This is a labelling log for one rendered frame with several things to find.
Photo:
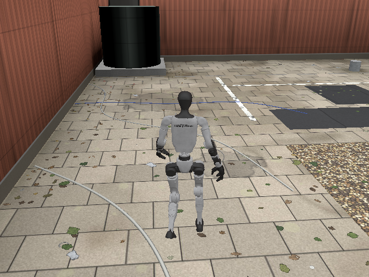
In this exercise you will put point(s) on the robot shin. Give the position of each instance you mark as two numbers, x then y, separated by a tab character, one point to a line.
199	204
172	213

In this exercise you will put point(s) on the left robot upper arm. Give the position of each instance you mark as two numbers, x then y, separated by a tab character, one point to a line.
164	129

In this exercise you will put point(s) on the right robot upper arm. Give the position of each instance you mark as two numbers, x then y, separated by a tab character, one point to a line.
201	121

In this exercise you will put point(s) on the robot left forearm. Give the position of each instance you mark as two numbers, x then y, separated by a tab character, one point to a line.
159	148

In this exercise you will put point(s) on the right robot hand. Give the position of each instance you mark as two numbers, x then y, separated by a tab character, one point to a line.
221	172

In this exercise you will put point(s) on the left robot hand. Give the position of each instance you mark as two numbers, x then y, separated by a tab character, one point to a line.
164	152

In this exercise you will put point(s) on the left robot shin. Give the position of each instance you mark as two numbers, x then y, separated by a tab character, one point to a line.
172	213

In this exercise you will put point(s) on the robot right forearm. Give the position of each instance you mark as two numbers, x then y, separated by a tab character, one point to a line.
214	155

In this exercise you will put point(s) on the right robot shin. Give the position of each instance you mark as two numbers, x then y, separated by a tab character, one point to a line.
199	204

